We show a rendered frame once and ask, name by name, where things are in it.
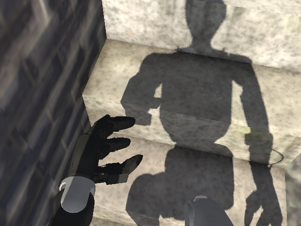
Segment robot right thigh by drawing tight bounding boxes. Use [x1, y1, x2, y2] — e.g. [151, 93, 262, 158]
[184, 198, 234, 226]

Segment robot right shin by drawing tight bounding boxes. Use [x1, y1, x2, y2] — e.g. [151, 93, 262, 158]
[193, 195, 207, 202]

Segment robot left hand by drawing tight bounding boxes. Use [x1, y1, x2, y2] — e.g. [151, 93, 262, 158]
[68, 114, 143, 185]

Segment robot left forearm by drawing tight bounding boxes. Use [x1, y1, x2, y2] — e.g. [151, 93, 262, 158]
[45, 176, 96, 226]

